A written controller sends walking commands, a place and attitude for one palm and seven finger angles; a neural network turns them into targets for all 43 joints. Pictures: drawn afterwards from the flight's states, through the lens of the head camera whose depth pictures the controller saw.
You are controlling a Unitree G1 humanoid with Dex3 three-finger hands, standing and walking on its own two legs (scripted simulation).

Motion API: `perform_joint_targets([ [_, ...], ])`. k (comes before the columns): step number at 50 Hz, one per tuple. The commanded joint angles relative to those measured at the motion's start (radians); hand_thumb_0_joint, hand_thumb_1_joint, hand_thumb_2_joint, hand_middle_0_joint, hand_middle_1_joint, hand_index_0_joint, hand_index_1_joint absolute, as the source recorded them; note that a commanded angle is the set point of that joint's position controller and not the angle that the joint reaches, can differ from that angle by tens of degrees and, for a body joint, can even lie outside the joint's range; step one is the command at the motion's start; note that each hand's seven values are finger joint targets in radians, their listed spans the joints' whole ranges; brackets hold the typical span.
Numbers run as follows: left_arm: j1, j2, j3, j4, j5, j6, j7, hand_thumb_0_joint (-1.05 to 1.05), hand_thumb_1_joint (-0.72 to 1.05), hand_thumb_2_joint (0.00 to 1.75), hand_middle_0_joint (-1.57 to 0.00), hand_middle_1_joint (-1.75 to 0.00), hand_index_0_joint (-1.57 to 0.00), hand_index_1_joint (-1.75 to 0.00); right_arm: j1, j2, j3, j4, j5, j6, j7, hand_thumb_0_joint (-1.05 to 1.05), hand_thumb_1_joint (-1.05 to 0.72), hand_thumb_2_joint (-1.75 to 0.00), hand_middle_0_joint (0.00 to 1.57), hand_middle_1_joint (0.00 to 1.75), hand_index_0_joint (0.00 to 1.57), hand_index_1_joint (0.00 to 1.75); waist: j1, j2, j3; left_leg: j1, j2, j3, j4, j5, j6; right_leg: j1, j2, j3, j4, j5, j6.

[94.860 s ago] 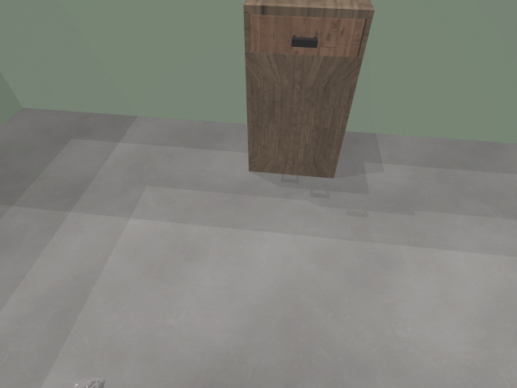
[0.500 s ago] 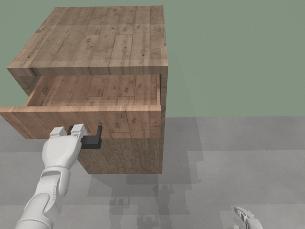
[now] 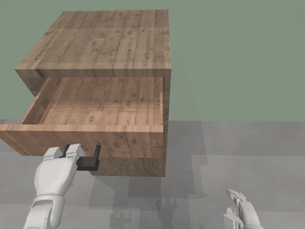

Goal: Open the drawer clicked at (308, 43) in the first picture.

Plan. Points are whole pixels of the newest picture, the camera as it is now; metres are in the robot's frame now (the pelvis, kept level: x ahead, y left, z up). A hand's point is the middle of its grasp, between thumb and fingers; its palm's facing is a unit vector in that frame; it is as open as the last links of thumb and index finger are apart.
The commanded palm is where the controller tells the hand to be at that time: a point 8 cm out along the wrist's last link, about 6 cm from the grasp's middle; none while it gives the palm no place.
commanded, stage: pull the drawer open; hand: left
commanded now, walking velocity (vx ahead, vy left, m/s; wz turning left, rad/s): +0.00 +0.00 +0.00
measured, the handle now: (80, 155) +0.29 +0.23 +0.02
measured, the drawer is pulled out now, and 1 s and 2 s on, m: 0.21 0.30 0.30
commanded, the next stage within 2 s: open the thumb to release the handle in 1.02 s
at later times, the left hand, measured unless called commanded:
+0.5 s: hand (59, 205) +0.17 +0.25 +0.00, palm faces +0.00 -0.09 -1.00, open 6.0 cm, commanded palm +0.14 +0.24 +0.06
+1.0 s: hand (54, 221) +0.14 +0.24 +0.00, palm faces -0.01 -0.10 -1.00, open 6.1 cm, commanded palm +0.09 +0.24 +0.06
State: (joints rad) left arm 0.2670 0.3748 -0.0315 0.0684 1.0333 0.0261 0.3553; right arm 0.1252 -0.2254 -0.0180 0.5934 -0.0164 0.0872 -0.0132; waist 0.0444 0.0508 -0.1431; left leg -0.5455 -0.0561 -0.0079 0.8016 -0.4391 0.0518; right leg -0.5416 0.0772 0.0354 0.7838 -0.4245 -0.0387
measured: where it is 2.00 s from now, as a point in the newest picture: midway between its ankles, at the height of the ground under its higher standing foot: outside the picture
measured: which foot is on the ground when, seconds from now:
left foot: down 0.00-1.00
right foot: down 0.00-1.00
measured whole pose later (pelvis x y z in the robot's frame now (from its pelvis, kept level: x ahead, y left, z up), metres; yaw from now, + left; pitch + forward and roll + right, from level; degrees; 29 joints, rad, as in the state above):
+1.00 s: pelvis -0.01 +0.00 -0.02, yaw -1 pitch +11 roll +0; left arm 0.68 0.39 0.02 -0.23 1.00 -0.01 0.42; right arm 0.14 -0.24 0.01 0.51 -0.03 0.10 0.04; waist 0.06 0.04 -0.17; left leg -0.62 -0.05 0.02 0.92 -0.49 0.05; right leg -0.63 0.09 0.05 0.92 -0.47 -0.04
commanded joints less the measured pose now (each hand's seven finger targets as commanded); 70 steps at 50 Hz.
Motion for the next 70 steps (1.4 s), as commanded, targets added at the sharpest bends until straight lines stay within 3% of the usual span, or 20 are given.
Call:
perform_joint_targets([
  [1, -0.068, 0.166, 0.096, -0.262, 0.009, -0.022, 0.067, 0.00, 0.90, 0.90, -0.40, -1.35, -0.40, -1.35, -0.114, -0.113, -0.038, -0.150, -0.008, -0.047, -0.006, 0.00, -0.90, -0.90, 0.20, 0.30, 0.20, 0.30, 0.017, 0.007, -0.207, 0.193, 0.036, -0.035, -0.063, 0.495, -0.036, 0.060, -0.019, 0.002, -0.064, 0.395, -0.017],
  [11, 0.127, 0.145, 0.098, -0.353, -0.006, -0.035, 0.075, 0.00, 0.90, 0.90, -0.40, -1.35, -0.40, -1.35, -0.135, -0.107, -0.030, -0.169, -0.011, -0.051, 0.009, 0.00, -0.90, -0.90, 0.20, 0.30, 0.20, 0.30, 0.035, 0.009, -0.196, 0.182, 0.037, -0.035, -0.048, 0.506, -0.037, 0.060, -0.023, 0.006, -0.045, 0.408, -0.017],
  [12, 0.148, 0.169, 0.130, -0.361, -0.011, -0.038, 0.077, 0.00, 0.90, 0.90, -0.40, -1.35, -0.40, -1.35, -0.135, -0.108, -0.029, -0.173, -0.012, -0.050, 0.009, 0.00, -0.90, -0.90, 0.20, 0.30, 0.20, 0.30, 0.040, 0.013, -0.198, 0.177, 0.037, -0.034, -0.048, 0.506, -0.038, 0.069, -0.022, 0.009, -0.046, 0.410, -0.019],
  [15, 0.176, 0.147, 0.111, -0.384, -0.005, -0.044, 0.082, 0.00, 0.90, 0.90, -0.40, -1.35, -0.40, -1.35, -0.137, -0.106, -0.029, -0.177, -0.013, -0.049, 0.016, 0.00, -0.90, -0.90, 0.20, 0.30, 0.20, 0.30, 0.035, 0.016, -0.174, 0.172, 0.037, -0.035, -0.041, 0.483, -0.038, 0.034, -0.021, 0.010, -0.041, 0.381, -0.020],
  [17, 0.226, 0.172, 0.142, -0.405, -0.009, -0.049, 0.090, 0.00, 0.90, 0.90, -0.40, -1.35, -0.40, -1.35, -0.135, -0.109, -0.026, -0.186, -0.017, -0.046, 0.018, 0.00, -0.90, -0.90, 0.20, 0.30, 0.20, 0.30, 0.045, 0.015, -0.187, 0.172, 0.037, -0.040, -0.035, 0.500, -0.041, 0.041, -0.020, 0.013, -0.033, 0.383, -0.022],
  [19, 0.218, 0.138, 0.107, -0.412, -0.005, -0.049, 0.092, 0.00, 0.90, 0.90, -0.40, -1.35, -0.40, -1.35, -0.131, -0.108, -0.029, -0.186, -0.018, -0.045, 0.024, 0.00, -0.90, -0.90, 0.20, 0.30, 0.20, 0.30, 0.035, 0.011, -0.167, 0.166, 0.039, -0.042, -0.029, 0.477, -0.041, 0.008, -0.020, 0.004, -0.027, 0.352, -0.020],
  [24, 0.215, 0.160, 0.129, -0.413, -0.003, -0.050, 0.103, 0.00, 0.90, 0.90, -0.40, -1.35, -0.40, -1.35, -0.129, -0.109, -0.029, -0.191, -0.019, -0.040, 0.019, 0.00, -0.90, -0.90, 0.20, 0.30, 0.20, 0.30, 0.033, -0.009, -0.162, 0.142, 0.030, -0.038, -0.026, 0.377, -0.034, -0.002, -0.019, 0.008, -0.030, 0.301, -0.022],
  [31, 0.357, 0.140, 0.112, -0.462, -0.017, -0.055, 0.103, 0.00, 0.90, 0.90, -0.40, -1.35, -0.40, -1.35, -0.131, -0.106, -0.024, -0.215, -0.015, -0.039, 0.033, 0.00, -0.90, -0.90, 0.20, 0.30, 0.20, 0.30, 0.054, 0.013, -0.159, 0.140, 0.038, -0.041, -0.017, 0.424, -0.039, -0.008, -0.022, 0.003, -0.014, 0.299, -0.022],
  [42, 0.451, 0.164, 0.140, -0.524, -0.024, -0.060, 0.122, 0.00, 0.90, 0.90, -0.40, -1.35, -0.40, -1.35, -0.119, -0.121, -0.018, -0.247, -0.018, -0.035, 0.045, 0.00, -0.90, -0.90, 0.20, 0.30, 0.20, 0.30, 0.046, -0.001, -0.135, 0.111, 0.038, -0.041, 0.008, 0.358, -0.039, -0.068, -0.023, 0.036, -0.010, 0.242, -0.027],
  [48, 0.608, 0.174, 0.172, -0.519, -0.040, -0.059, 0.134, 0.00, 0.90, 0.90, -0.40, -1.35, -0.40, -1.35, -0.126, -0.119, -0.009, -0.260, -0.011, -0.035, 0.051, 0.00, -0.90, -0.90, 0.20, 0.30, 0.20, 0.30, 0.076, 0.004, -0.137, 0.083, 0.037, -0.032, 0.015, 0.379, -0.039, -0.038, -0.026, 0.044, 0.007, 0.288, -0.025],
  [49, 0.614, 0.152, 0.147, -0.530, -0.041, -0.058, 0.132, 0.00, 0.90, 0.90, -0.40, -1.35, -0.40, -1.35, -0.128, -0.119, -0.011, -0.260, -0.010, -0.034, 0.056, 0.00, -0.90, -0.90, 0.20, 0.30, 0.20, 0.30, 0.070, 0.018, -0.120, 0.082, 0.043, -0.033, 0.013, 0.395, -0.040, -0.048, -0.027, 0.032, 0.011, 0.287, -0.025],
  [51, 0.612, 0.173, 0.166, -0.551, -0.041, -0.055, 0.140, 0.00, 0.90, 0.90, -0.40, -1.35, -0.40, -1.35, -0.123, -0.123, -0.014, -0.263, -0.011, -0.031, 0.059, 0.00, -0.90, -0.90, 0.20, 0.30, 0.20, 0.30, 0.071, 0.028, -0.140, 0.088, 0.046, -0.035, 0.021, 0.420, -0.041, -0.050, -0.026, 0.033, 0.019, 0.298, -0.024],
  [55, 0.632, 0.164, 0.166, -0.549, -0.042, -0.056, 0.147, 0.00, 0.90, 0.90, -0.40, -1.35, -0.40, -1.35, -0.116, -0.126, -0.017, -0.263, -0.014, -0.030, 0.065, 0.00, -0.90, -0.90, 0.20, 0.30, 0.20, 0.30, 0.063, 0.008, -0.137, 0.089, 0.048, -0.039, 0.034, 0.434, -0.043, -0.075, -0.023, 0.035, 0.028, 0.303, -0.023],
  [56, 0.366, 0.257, 0.245, -0.523, -0.015, -0.059, 0.158, 0.00, 0.90, 0.90, -0.40, -1.35, -0.40, -1.35, -0.114, -0.139, -0.019, -0.228, -0.021, -0.014, 0.049, 0.00, -0.90, -0.90, 0.20, 0.30, 0.20, 0.30, 0.013, -0.016, -0.113, 0.069, 0.035, -0.047, 0.041, 0.360, -0.041, -0.119, -0.020, 0.038, 0.026, 0.289, -0.024],
  [58, 0.400, 0.247, 0.268, -0.504, -0.007, -0.074, 0.177, 0.00, 0.76, 0.84, -0.39, -1.34, -0.39, -1.34, -0.108, -0.124, -0.025, -0.241, -0.029, -0.021, 0.031, 0.00, -0.90, -0.90, 0.20, 0.30, 0.20, 0.30, 0.052, 0.023, -0.164, 0.090, 0.024, -0.035, 0.037, 0.336, -0.037, -0.084, -0.020, 0.045, 0.024, 0.287, -0.029],
  [60, 0.432, 0.197, 0.230, -0.466, -0.032, -0.074, 0.169, 0.00, 0.62, 0.78, -0.38, -1.32, -0.38, -1.32, -0.106, -0.119, -0.031, -0.234, -0.016, -0.023, 0.034, 0.00, -0.90, -0.90, 0.20, 0.30, 0.20, 0.30, 0.041, 0.026, -0.156, 0.101, 0.027, -0.038, 0.038, 0.359, -0.039, -0.088, -0.019, 0.022, 0.023, 0.286, -0.026],
  [62, 0.378, 0.207, 0.237, -0.459, -0.049, -0.069, 0.162, 0.00, 0.48, 0.72, -0.37, -1.30, -0.37, -1.30, -0.107, -0.124, -0.034, -0.223, -0.016, -0.020, 0.025, 0.00, -0.90, -0.90, 0.20, 0.30, 0.20, 0.30, 0.027, -0.006, -0.168, 0.093, 0.026, -0.041, 0.035, 0.353, -0.033, -0.063, -0.020, 0.017, 0.016, 0.307, -0.021],
  [63, 0.386, 0.201, 0.229, -0.455, -0.052, -0.069, 0.155, 0.00, 0.41, 0.69, -0.36, -1.30, -0.36, -1.30, -0.108, -0.123, -0.036, -0.221, -0.015, -0.022, 0.022, 0.00, -0.90, -0.90, 0.20, 0.30, 0.20, 0.30, 0.034, -0.010, -0.180, 0.092, 0.025, -0.037, 0.031, 0.346, -0.029, -0.046, -0.024, 0.016, 0.013, 0.313, -0.017],
  [66, 0.375, 0.178, 0.184, -0.420, -0.059, -0.065, 0.118, 0.00, 0.20, 0.60, -0.35, -1.27, -0.35, -1.27, -0.117, -0.122, -0.031, -0.211, -0.010, -0.023, 0.012, 0.00, -0.90, -0.90, 0.20, 0.30, 0.20, 0.30, 0.022, -0.039, -0.144, 0.075, 0.025, -0.034, 0.016, 0.311, -0.020, -0.030, -0.028, 0.012, -0.010, 0.313, -0.011],
  [70, 0.348, 0.215, 0.210, -0.404, -0.047, -0.080, 0.097, 0.00, -0.08, 0.48, -0.33, -1.24, -0.33, -1.24, -0.121, -0.117, -0.023, -0.207, -0.010, -0.025, 0.004, 0.00, -0.90, -0.90, 0.20, 0.30, 0.20, 0.30, 0.036, -0.047, -0.131, 0.074, 0.023, -0.032, -0.003, 0.289, -0.019, -0.016, -0.029, 0.023, -0.029, 0.295, -0.013],
])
